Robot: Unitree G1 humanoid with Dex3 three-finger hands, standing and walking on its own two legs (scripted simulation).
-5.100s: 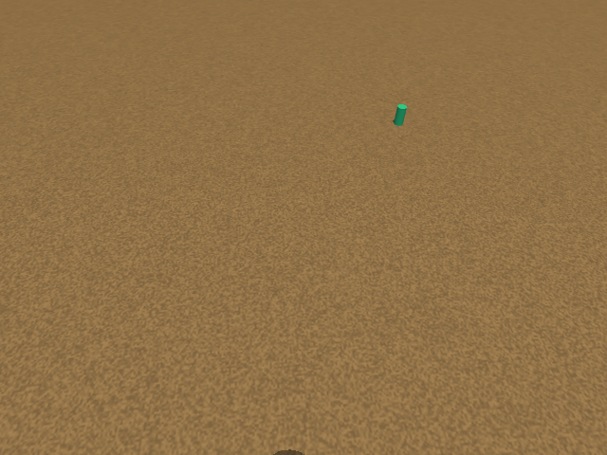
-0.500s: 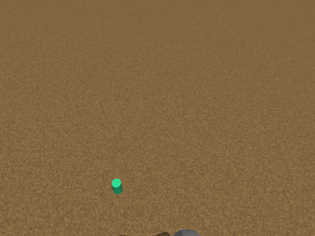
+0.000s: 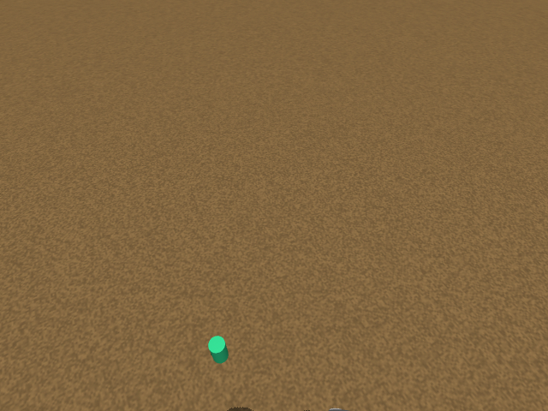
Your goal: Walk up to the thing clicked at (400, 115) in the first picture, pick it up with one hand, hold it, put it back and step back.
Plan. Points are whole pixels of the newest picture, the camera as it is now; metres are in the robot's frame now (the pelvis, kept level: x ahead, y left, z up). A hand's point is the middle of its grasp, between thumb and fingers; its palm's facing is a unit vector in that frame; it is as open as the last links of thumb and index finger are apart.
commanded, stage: walk up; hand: left
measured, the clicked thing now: (218, 350) +0.43 +0.19 -0.69
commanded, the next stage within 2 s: stand in 1.30 s
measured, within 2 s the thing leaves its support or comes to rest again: neither
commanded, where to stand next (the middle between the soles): +0.09 -0.01 m, yaw +0 degrees
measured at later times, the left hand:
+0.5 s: hand out of the picture +0.10 +0.26 -0.13, palm faces +0.03 -0.94 -0.34, open 7.3 cm
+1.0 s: hand out of the picture +0.12 +0.25 -0.12, palm faces +0.01 -0.94 -0.33, open 7.3 cm
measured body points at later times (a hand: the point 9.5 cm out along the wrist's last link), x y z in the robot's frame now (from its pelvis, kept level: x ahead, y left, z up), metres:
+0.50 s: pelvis +0.03 +0.00 +0.03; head +0.04 +0.00 +0.48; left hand +0.09 +0.31 -0.10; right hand +0.16 -0.29 -0.10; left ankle +0.05 +0.13 -0.71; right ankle +0.06 -0.14 -0.71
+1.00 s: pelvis +0.04 +0.00 +0.03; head +0.05 +0.00 +0.48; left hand +0.12 +0.30 -0.10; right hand +0.11 -0.30 -0.10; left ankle +0.05 +0.13 -0.71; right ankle +0.06 -0.14 -0.71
